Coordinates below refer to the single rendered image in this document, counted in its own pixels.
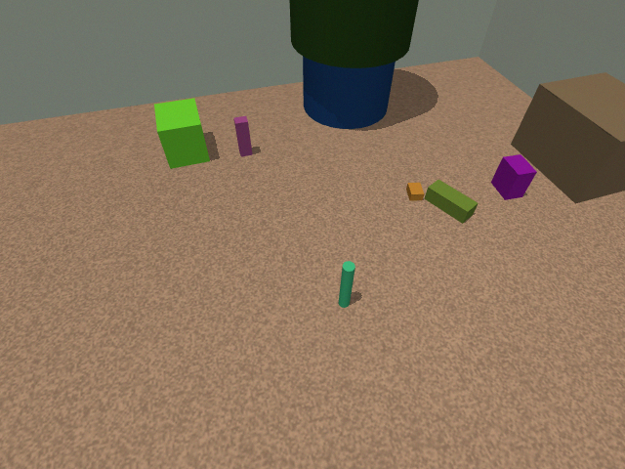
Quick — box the potted plant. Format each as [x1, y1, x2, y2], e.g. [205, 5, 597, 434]
[290, 0, 419, 129]

